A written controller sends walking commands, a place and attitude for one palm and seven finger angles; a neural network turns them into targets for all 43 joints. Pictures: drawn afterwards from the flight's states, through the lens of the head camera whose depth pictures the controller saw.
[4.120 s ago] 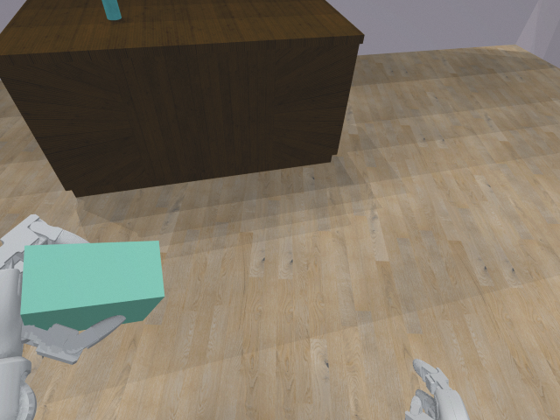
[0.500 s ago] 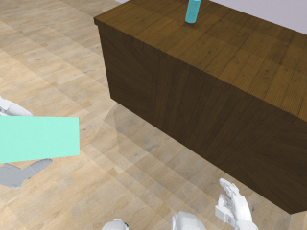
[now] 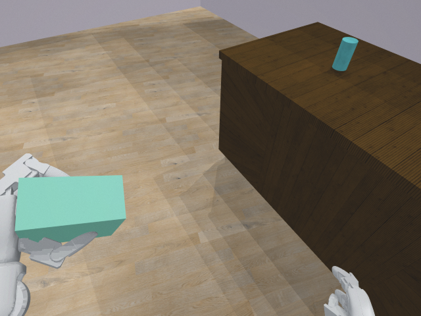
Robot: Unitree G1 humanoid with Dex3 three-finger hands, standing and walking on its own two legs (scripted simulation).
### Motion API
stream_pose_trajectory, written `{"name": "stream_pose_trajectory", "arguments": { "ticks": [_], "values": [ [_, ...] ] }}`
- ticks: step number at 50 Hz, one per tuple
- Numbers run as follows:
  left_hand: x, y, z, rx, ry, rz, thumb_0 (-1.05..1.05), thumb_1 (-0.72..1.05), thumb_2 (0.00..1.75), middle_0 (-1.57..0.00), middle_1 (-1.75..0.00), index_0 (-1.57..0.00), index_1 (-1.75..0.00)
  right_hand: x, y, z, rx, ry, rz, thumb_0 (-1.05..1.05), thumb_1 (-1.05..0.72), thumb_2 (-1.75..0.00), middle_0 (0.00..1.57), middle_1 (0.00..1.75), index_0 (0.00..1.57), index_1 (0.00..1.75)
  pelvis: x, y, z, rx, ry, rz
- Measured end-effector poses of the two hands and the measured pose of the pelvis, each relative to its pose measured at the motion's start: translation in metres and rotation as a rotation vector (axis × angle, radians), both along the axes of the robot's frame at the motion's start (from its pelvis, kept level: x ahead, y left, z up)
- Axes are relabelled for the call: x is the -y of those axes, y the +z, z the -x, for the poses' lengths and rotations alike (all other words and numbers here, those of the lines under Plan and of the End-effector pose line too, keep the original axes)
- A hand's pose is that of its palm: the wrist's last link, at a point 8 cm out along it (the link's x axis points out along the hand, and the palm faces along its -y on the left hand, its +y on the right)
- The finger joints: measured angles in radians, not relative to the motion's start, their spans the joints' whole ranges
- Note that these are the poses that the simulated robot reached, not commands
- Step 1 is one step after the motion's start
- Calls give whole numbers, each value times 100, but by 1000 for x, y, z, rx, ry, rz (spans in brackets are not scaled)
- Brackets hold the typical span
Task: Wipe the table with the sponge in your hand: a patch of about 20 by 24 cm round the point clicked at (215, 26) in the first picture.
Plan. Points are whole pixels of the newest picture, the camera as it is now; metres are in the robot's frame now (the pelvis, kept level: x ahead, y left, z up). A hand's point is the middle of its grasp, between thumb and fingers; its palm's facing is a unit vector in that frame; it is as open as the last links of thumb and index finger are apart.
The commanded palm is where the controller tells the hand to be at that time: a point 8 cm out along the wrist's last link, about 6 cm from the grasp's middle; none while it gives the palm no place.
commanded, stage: walk to a spot facing it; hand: left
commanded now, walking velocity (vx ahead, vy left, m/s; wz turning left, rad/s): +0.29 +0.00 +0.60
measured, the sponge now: (87, 210) +0.23 +0.19 +0.15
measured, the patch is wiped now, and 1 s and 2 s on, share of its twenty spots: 0.00 0.00 0.00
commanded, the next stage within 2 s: turn to face it in 1.46 s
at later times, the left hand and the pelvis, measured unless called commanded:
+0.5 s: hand out of the picture +0.14 +0.26 +0.17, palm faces +0.61 -0.65 -0.45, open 10.4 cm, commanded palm +0.08 +0.29 +0.17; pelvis -0.01 -0.02 -0.02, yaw +14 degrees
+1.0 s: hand out of the picture +0.17 +0.33 +0.16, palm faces +0.73 -0.56 -0.39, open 10.4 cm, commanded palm +0.09 +0.33 +0.17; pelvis +0.07 +0.01 -0.02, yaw +25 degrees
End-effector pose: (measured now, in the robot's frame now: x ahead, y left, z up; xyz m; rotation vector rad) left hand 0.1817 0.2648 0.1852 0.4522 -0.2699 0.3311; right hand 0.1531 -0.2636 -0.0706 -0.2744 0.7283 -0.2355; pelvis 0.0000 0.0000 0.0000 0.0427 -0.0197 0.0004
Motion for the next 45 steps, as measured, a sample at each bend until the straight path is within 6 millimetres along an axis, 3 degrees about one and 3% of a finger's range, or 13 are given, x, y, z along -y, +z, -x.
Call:
{"name": "stream_pose_trajectory", "arguments": {
  "ticks": [6, 11, 16, 20, 24, 28, 32, 37, 41, 45],
  "values": [
    [-33, 8, 44, 97, 60, -41, -1, -51, 100, -70, -136, -71, -135, -14, 9, -4, 6, 76, 75, 2, -91, -90, 20, 30, 20, 30, -14, -11, 18, -32, 67, 21],
    [-55, 2, 73, 105, 142, -67, -1, -51, 100, -69, -136, -71, -135, -56, 0, 1, 7, 146, -19, 2, -91, -90, 19, 30, 20, 30, -17, -12, 26, 1, 125, 40],
    [-54, 8, 95, 99, 210, -39, -1, -52, 100, -69, -136, -71, -135, -98, -10, 7, -52, 255, -144, 2, -91, -89, 20, 30, 21, 30, -11, -1, 23, 9, 180, 73],
    [-42, 11, 102, 76, 249, -51, -1, -52, 100, -69, -136, -71, -136, -113, -21, 0, -76, 327, -202, 2, -90, -89, 20, 30, 21, 30, -1, -1, 18, 14, 201, 69],
    [-28, 6, 97, 38, 297, -108, -1, -52, 100, -69, -136, -71, -136, -107, -39, -19, -77, 377, -231, 2, -90, -89, 20, 30, 21, 30, 18, -12, 8, 12, 229, 45],
    [-17, -7, 89, 1, 324, -74, -1, -52, 100, -69, -137, -71, -136, -84, -53, -44, -113, 407, -179, 2, -90, -89, 21, 30, 21, 30, 29, -18, 6, 32, 292, 32],
    [-11, -8, 87, -69, 324, -62, -1, -52, 100, -69, -137, -71, -136, -56, -38, -66, -122, 373, -114, 2, -91, -89, 20, 30, 21, 30, 31, -7, -4, 18, 305, 8],
    [-19, 7, 86, -80, 343, -107, -1, -52, 100, -69, -137, -71, -136, -36, -13, -92, -110, 364, -20, 2, -91, -89, 20, 30, 21, 30, 30, 4, -21, -10, 352, -7],
    [-35, 13, 86, -28, 394, -106, -1, -52, 100, -69, -137, -71, -136, -41, -3, -114, -100, 387, 35, 2, -91, -89, 20, 30, 20, 30, 19, 4, -36, -25, 383, -1],
    [-57, 4, 84, 37, 443, -74, -1, -52, 100, -69, -137, -71, -136, -67, -2, -137, -69, 413, 59, 2, -91, -90, 19, 30, 20, 30, -1, -8, -52, -21, 403, 14]
  ]
}}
